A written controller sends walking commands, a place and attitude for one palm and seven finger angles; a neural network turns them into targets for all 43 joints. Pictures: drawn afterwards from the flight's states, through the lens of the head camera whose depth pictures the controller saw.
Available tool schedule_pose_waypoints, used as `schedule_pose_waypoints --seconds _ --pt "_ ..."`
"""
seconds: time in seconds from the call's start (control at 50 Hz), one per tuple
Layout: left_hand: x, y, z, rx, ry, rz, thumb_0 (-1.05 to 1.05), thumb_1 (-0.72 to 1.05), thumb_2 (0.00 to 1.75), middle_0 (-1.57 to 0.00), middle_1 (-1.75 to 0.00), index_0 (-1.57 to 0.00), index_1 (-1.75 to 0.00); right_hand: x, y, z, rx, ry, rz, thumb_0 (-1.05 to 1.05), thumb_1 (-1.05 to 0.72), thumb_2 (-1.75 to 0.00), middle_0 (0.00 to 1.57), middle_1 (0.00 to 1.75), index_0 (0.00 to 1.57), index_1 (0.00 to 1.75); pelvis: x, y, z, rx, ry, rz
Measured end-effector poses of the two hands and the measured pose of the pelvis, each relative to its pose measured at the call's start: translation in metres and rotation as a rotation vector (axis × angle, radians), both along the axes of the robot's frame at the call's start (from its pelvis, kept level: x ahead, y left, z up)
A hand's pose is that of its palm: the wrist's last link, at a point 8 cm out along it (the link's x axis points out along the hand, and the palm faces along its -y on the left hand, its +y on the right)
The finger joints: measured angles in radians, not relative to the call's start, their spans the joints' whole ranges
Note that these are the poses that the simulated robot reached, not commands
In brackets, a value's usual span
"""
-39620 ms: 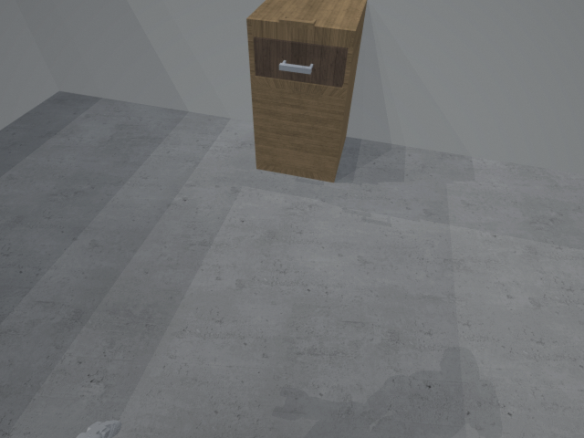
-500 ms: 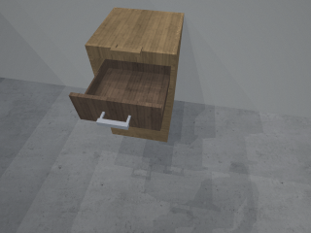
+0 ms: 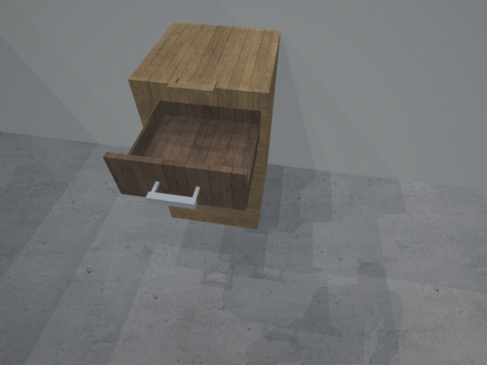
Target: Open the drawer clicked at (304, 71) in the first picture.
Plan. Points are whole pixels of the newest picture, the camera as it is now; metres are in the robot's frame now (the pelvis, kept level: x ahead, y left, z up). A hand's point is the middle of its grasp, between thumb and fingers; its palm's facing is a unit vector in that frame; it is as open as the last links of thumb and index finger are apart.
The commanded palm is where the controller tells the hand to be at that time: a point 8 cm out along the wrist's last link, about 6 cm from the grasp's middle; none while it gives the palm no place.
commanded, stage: let the arm hang, fingers relaxed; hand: left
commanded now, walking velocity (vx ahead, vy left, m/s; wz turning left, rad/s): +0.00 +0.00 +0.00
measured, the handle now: (174, 194) +0.55 +0.22 -0.16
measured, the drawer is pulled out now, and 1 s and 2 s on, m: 0.27 0.27 0.27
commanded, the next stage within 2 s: look to check the result in 0.02 s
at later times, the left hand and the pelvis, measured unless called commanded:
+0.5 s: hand out of the picture +0.00 +0.16 -0.18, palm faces +0.03 -0.98 -0.19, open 7.4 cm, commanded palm none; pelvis +0.01 -0.01 +0.00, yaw +0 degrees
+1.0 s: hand out of the picture +0.01 +0.16 -0.17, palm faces +0.03 -0.98 -0.20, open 7.4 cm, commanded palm none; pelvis +0.02 -0.01 +0.00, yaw +0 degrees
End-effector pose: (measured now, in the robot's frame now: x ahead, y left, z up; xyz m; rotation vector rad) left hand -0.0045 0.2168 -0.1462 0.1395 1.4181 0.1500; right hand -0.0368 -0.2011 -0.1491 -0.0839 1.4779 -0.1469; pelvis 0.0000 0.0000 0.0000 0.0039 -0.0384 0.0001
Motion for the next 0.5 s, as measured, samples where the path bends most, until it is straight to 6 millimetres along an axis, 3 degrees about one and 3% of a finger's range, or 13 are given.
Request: schedule_pose_waypoints --seconds 0.2,0.5 --pt "-0.005 -0.005 0.000 -0.009 0.033 0.010 0.00 0.91 0.90 -0.20 -0.30 -0.19 -0.30 0.000 -0.001 0.000 -0.001 0.020 -0.002 0.00 -0.91 -0.89 0.20 0.30 0.20 0.30 0.003 -0.001 0.000 0.000 0.007 0.001" --pt "0.005 -0.006 0.001 0.005 0.024 0.010 0.00 0.91 0.90 -0.20 -0.30 -0.19 -0.30 0.014 -0.001 -0.002 0.010 0.002 0.001 0.00 -0.91 -0.89 0.20 0.30 0.20 0.30 0.010 -0.005 0.000 0.001 0.008 0.003"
